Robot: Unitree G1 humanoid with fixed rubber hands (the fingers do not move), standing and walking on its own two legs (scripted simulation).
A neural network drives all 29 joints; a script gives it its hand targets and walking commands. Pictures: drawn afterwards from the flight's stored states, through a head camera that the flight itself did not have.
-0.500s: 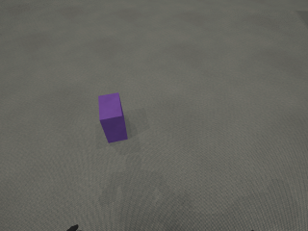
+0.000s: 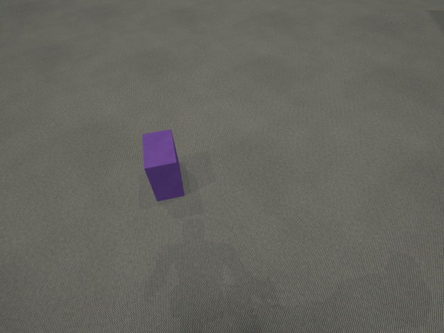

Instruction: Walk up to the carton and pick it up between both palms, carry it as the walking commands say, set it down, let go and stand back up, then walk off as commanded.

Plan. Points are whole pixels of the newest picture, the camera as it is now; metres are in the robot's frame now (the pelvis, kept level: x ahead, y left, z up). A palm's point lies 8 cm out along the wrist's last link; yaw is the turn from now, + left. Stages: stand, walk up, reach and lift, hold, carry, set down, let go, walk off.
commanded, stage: stand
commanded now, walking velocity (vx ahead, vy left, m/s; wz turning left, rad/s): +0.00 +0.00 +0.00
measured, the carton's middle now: (164, 165) +1.00 +0.35 -0.63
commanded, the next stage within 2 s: walk up in 0.34 s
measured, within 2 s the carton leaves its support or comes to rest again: neither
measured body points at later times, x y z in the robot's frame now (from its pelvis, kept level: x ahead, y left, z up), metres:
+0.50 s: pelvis +0.00 +0.00 +0.00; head +0.03 +0.00 +0.45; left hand +0.08 +0.27 -0.14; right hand +0.06 -0.27 -0.14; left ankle +0.04 +0.13 -0.74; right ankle +0.03 -0.11 -0.74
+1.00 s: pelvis +0.07 +0.07 +0.00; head +0.08 +0.10 +0.45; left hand +0.15 +0.39 -0.12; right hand +0.17 -0.24 -0.09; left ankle +0.08 +0.15 -0.74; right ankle +0.08 -0.09 -0.67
